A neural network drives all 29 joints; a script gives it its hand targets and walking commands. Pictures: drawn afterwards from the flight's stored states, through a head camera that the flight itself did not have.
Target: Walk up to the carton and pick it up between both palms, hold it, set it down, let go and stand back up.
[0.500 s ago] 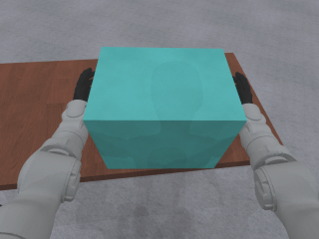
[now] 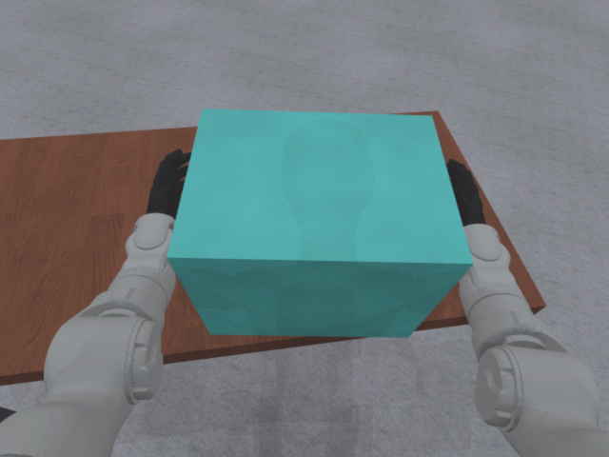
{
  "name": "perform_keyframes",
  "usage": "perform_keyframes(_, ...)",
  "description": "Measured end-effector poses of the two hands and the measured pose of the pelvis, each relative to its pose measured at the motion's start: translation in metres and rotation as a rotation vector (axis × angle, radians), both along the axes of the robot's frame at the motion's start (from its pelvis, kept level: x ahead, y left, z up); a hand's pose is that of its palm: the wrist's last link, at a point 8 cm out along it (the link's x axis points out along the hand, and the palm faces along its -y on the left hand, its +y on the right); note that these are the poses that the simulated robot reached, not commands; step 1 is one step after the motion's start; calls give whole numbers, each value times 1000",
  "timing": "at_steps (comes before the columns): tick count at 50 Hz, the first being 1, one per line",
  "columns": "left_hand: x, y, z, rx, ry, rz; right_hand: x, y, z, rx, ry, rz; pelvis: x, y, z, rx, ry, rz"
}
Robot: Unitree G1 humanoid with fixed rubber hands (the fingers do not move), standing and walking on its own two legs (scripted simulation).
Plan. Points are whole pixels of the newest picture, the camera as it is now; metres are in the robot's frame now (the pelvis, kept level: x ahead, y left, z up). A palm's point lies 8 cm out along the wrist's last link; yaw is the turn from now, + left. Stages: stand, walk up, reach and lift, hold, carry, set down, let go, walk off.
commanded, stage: reach and lift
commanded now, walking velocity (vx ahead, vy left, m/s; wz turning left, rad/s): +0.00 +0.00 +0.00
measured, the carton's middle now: (313, 232) +0.42 -0.01 +0.02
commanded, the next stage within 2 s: none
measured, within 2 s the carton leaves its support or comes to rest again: leaves its support in 0.54 s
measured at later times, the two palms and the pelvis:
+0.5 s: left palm (156, 224) +0.40 +0.20 +0.07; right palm (461, 231) +0.39 -0.21 +0.07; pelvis +0.00 +0.00 +0.00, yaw +0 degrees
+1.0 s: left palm (132, 205) +0.38 +0.21 +0.13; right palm (486, 212) +0.37 -0.20 +0.14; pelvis -0.01 +0.00 +0.01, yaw +0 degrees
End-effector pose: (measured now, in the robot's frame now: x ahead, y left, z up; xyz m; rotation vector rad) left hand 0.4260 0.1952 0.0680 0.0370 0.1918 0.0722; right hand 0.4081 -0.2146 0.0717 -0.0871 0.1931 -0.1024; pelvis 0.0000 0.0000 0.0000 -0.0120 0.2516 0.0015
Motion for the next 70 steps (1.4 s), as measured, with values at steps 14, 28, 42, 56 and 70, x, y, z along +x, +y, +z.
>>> perform_keyframes(14,-16,3,4,8,-29,20,-13,3,1,2,-39,5,2,8,3,-8,-43,-16)
perform_keyframes(28,-31,5,6,20,19,32,-26,7,3,26,14,-12,3,4,3,-8,-56,11)
perform_keyframes(42,-40,0,56,1,19,1,-43,1,52,24,21,-35,-12,0,6,3,-206,-5)
perform_keyframes(56,-50,15,76,13,3,39,-39,16,72,56,3,-5,-11,3,7,0,-217,2)
perform_keyframes(70,-58,1,98,0,-15,25,-50,2,93,67,-14,-16,-1,4,8,-2,-278,-5)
